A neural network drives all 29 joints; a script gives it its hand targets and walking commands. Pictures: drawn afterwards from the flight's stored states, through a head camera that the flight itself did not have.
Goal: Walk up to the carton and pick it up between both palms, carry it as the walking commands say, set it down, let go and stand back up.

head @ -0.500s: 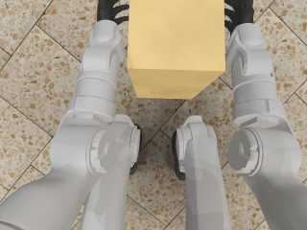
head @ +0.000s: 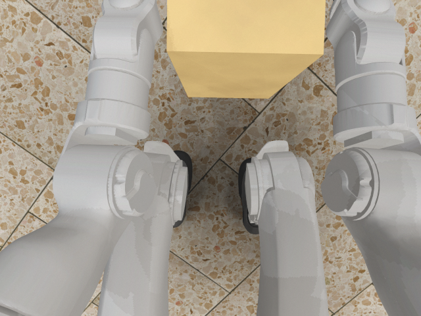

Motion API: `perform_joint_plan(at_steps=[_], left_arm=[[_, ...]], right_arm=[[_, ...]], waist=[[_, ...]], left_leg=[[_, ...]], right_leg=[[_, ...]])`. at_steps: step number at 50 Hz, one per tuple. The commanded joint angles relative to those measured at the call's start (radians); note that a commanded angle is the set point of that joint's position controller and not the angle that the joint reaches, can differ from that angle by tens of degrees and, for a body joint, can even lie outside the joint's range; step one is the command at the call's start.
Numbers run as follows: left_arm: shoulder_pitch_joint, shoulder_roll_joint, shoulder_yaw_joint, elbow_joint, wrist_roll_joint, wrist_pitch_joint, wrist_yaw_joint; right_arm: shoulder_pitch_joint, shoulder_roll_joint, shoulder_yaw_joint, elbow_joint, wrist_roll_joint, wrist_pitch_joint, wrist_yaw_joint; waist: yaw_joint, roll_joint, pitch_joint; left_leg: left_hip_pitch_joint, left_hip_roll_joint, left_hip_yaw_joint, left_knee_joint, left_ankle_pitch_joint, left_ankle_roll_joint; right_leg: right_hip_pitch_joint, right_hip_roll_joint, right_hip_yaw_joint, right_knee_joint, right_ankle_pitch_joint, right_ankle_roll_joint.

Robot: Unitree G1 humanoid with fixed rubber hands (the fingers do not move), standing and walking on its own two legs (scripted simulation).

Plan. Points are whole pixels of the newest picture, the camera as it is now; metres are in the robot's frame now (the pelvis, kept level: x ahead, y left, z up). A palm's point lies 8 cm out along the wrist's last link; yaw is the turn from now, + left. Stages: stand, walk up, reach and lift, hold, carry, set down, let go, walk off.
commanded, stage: set down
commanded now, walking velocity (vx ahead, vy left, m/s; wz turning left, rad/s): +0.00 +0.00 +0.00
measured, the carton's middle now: (235, 12) +0.53 -0.04 -0.26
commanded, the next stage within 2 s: none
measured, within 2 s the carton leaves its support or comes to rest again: rests again in 1.96 s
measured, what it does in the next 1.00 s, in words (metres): stands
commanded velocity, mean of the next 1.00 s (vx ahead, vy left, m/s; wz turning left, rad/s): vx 0.00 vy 0.00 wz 0.00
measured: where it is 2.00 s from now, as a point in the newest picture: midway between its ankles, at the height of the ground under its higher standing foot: (214, 204)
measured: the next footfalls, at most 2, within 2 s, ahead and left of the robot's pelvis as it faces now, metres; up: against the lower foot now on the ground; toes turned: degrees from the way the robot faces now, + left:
none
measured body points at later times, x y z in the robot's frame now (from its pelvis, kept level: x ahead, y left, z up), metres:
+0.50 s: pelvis +0.00 +0.00 -0.01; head +0.37 -0.01 +0.23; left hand +0.57 +0.10 -0.17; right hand +0.57 -0.18 -0.17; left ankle +0.12 +0.10 -0.38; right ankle +0.10 -0.11 -0.38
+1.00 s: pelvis +0.00 +0.00 -0.01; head +0.38 -0.01 +0.22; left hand +0.58 +0.10 -0.18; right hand +0.57 -0.18 -0.17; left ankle +0.12 +0.10 -0.38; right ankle +0.10 -0.11 -0.38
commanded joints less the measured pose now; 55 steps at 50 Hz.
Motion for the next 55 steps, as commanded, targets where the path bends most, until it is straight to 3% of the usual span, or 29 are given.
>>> perform_joint_plan(at_steps=[1,3,4,5,8,10,12,13,17,18,19,21,24,26,27,29,30,33,36,39,40,42,46,47,48,49,50,51,55], left_arm=[[-0.613,-0.777,-0.407,0.115,-0.070,0.008,-0.277],[-0.556,-0.788,-0.386,0.167,-0.061,0.016,-0.286],[-0.553,-0.782,-0.371,0.171,-0.054,0.022,-0.292],[-0.554,-0.779,-0.374,0.162,-0.051,0.021,-0.292],[-0.555,-0.762,-0.355,0.174,-0.035,0.023,-0.293],[-0.542,-0.781,-0.370,0.166,-0.032,0.030,-0.295],[-0.522,-0.774,-0.351,0.200,-0.026,0.029,-0.295],[-0.509,-0.775,-0.345,0.183,-0.021,0.027,-0.296],[-0.471,-0.771,-0.322,0.221,0.005,0.037,-0.312],[-0.439,-0.772,-0.315,0.235,0.010,0.038,-0.315],[-0.457,-0.767,-0.315,0.223,0.001,0.037,-0.318],[-0.457,-0.751,-0.311,0.235,0.009,0.044,-0.319],[-0.425,-0.750,-0.288,0.258,0.020,0.048,-0.324],[-0.415,-0.730,-0.280,0.266,0.033,0.048,-0.322],[-0.422,-0.729,-0.278,0.267,0.033,0.047,-0.322],[-0.378,-0.732,-0.269,0.292,0.046,0.053,-0.329],[-0.376,-0.725,-0.275,0.280,0.047,0.050,-0.330],[-0.355,-0.715,-0.250,0.292,0.057,0.052,-0.331],[-0.374,-0.707,-0.260,0.264,0.056,0.045,-0.326],[-0.326,-0.690,-0.227,0.344,0.072,0.064,-0.333],[-0.337,-0.674,-0.231,0.305,0.069,0.056,-0.332],[-0.343,-0.675,-0.233,0.304,0.076,0.059,-0.333],[-0.317,-0.658,-0.216,0.331,0.082,0.063,-0.334],[-0.313,-0.674,-0.217,0.338,0.085,0.064,-0.333],[-0.313,-0.654,-0.208,0.343,0.079,0.065,-0.336],[-0.294,-0.653,-0.207,0.360,0.086,0.064,-0.335],[-0.299,-0.631,-0.205,0.349,0.093,0.063,-0.333],[-0.309,-0.633,-0.205,0.340,0.082,0.064,-0.334],[-0.289,-0.611,-0.194,0.343,0.089,0.062,-0.335]], right_arm=[[-0.644,0.832,0.398,0.029,0.069,-0.005,0.280],[-0.634,0.819,0.385,0.042,0.059,-0.005,0.284],[-0.615,0.823,0.377,0.058,0.050,0.004,0.290],[-0.630,0.794,0.368,0.031,0.053,-0.003,0.292],[-0.562,0.828,0.348,0.109,0.036,0.014,0.304],[-0.580,0.815,0.324,0.071,0.037,0.011,0.312],[-0.550,0.812,0.324,0.126,0.026,0.014,0.318],[-0.567,0.813,0.325,0.090,0.030,0.016,0.322],[-0.482,0.806,0.270,0.158,-0.004,0.026,0.327],[-0.474,0.817,0.287,0.158,0.003,0.025,0.331],[-0.486,0.800,0.280,0.144,-0.008,0.026,0.331],[-0.495,0.798,0.269,0.139,-0.003,0.031,0.332],[-0.465,0.784,0.254,0.160,-0.021,0.031,0.335],[-0.447,0.781,0.253,0.181,-0.019,0.035,0.337],[-0.454,0.784,0.239,0.169,-0.029,0.034,0.339],[-0.435,0.771,0.230,0.194,-0.035,0.039,0.337],[-0.419,0.767,0.221,0.197,-0.040,0.038,0.339],[-0.378,0.756,0.195,0.230,-0.067,0.049,0.345],[-0.394,0.749,0.198,0.199,-0.066,0.043,0.347],[-0.360,0.723,0.172,0.245,-0.085,0.051,0.348],[-0.353,0.745,0.177,0.252,-0.080,0.056,0.351],[-0.347,0.720,0.146,0.247,-0.093,0.058,0.353],[-0.348,0.697,0.161,0.245,-0.097,0.056,0.352],[-0.337,0.702,0.157,0.251,-0.100,0.055,0.352],[-0.323,0.696,0.136,0.265,-0.108,0.059,0.353],[-0.314,0.702,0.138,0.275,-0.113,0.058,0.353],[-0.318,0.707,0.137,0.269,-0.103,0.056,0.354],[-0.296,0.686,0.132,0.275,-0.114,0.059,0.353],[-0.306,0.684,0.126,0.281,-0.116,0.063,0.352]], waist=[[0.014,-0.010,-1.052],[0.012,-0.009,-1.000],[0.018,-0.035,-0.980],[0.007,-0.014,-0.977],[0.019,-0.025,-0.922],[0.003,0.013,-0.930],[0.014,0.004,-0.868],[0.020,-0.004,-0.879],[0.002,0.010,-0.805],[0.026,0.017,-0.802],[0.005,0.008,-0.808],[0.016,0.013,-0.780],[0.009,-0.001,-0.756],[0.032,0.019,-0.734],[0.009,0.004,-0.736],[0.028,0.022,-0.707],[0.010,0.025,-0.712],[0.005,0.018,-0.688],[0.013,0.021,-0.694],[0.015,0.025,-0.636],[0.018,0.000,-0.651],[-0.007,0.016,-0.658],[0.019,0.007,-0.635],[0.024,0.031,-0.619],[0.003,0.020,-0.623],[0.008,0.007,-0.609],[0.035,0.012,-0.612],[0.007,0.007,-0.628],[0.026,0.001,-0.611]], left_leg=[[0.489,-0.060,-0.040,-0.093,0.226,-0.002],[0.463,-0.064,-0.048,-0.095,0.211,0.005],[0.436,-0.062,-0.043,-0.094,0.182,0.008],[0.454,-0.060,-0.051,-0.100,0.188,0.006],[0.429,-0.056,-0.050,-0.101,0.149,0.007],[0.459,-0.058,-0.057,-0.109,0.160,0.008],[0.443,-0.061,-0.055,-0.099,0.147,0.006],[0.430,-0.060,-0.051,-0.097,0.150,0.010],[0.378,-0.060,-0.051,-0.108,0.113,0.005],[0.384,-0.062,-0.041,-0.099,0.126,0.008],[0.368,-0.060,-0.047,-0.096,0.114,0.008],[0.362,-0.056,-0.051,-0.100,0.100,0.014],[0.357,-0.061,-0.051,-0.105,0.099,0.013],[0.349,-0.054,-0.044,-0.098,0.082,0.009],[0.353,-0.058,-0.049,-0.104,0.081,0.013],[0.335,-0.060,-0.046,-0.109,0.071,0.015],[0.338,-0.060,-0.049,-0.109,0.074,0.012],[0.337,-0.060,-0.044,-0.107,0.076,0.007],[0.332,-0.058,-0.055,-0.109,0.077,0.012],[0.330,-0.060,-0.054,-0.107,0.069,0.010],[0.311,-0.057,-0.056,-0.107,0.061,0.012],[0.314,-0.058,-0.055,-0.113,0.041,0.009],[0.309,-0.059,-0.051,-0.108,0.047,0.004],[0.296,-0.062,-0.046,-0.113,0.041,0.003],[0.301,-0.061,-0.051,-0.111,0.037,0.000],[0.303,-0.063,-0.054,-0.118,0.035,0.004],[0.306,-0.061,-0.054,-0.112,0.037,0.010],[0.310,-0.059,-0.056,-0.117,0.040,0.006],[0.286,-0.058,-0.052,-0.105,0.030,0.005]], right_leg=[[0.221,0.056,-0.035,-0.191,0.237,-0.024],[0.185,0.051,-0.034,-0.190,0.212,-0.024],[0.193,0.054,-0.030,-0.196,0.194,-0.025],[0.163,0.055,-0.042,-0.186,0.192,-0.024],[0.145,0.052,-0.035,-0.185,0.159,-0.029],[0.126,0.054,-0.039,-0.184,0.165,-0.033],[0.084,0.054,-0.033,-0.187,0.135,-0.036],[0.103,0.051,-0.031,-0.183,0.149,-0.033],[0.087,0.058,-0.030,-0.191,0.137,-0.039],[0.095,0.057,-0.026,-0.190,0.140,-0.037],[0.093,0.059,-0.028,-0.188,0.137,-0.039],[0.090,0.055,-0.018,-0.188,0.123,-0.040],[0.080,0.059,-0.027,-0.190,0.112,-0.037],[0.072,0.059,-0.015,-0.189,0.101,-0.042],[0.070,0.060,-0.026,-0.190,0.102,-0.037],[0.062,0.062,-0.021,-0.188,0.091,-0.037],[0.064,0.062,-0.025,-0.183,0.103,-0.039],[0.054,0.066,-0.023,-0.193,0.093,-0.041],[0.054,0.062,-0.022,-0.178,0.103,-0.037],[0.032,0.062,-0.017,-0.188,0.074,-0.041],[0.052,0.059,-0.017,-0.181,0.087,-0.039],[0.050,0.061,-0.027,-0.182,0.077,-0.037],[0.046,0.060,-0.028,-0.179,0.070,-0.034],[0.040,0.062,-0.017,-0.187,0.069,-0.039],[0.051,0.061,-0.023,-0.183,0.069,-0.036],[0.046,0.060,-0.028,-0.181,0.062,-0.031],[0.027,0.059,-0.022,-0.177,0.055,-0.028],[0.036,0.060,-0.027,-0.180,0.061,-0.033],[0.059,0.056,-0.020,-0.174,0.060,-0.028]])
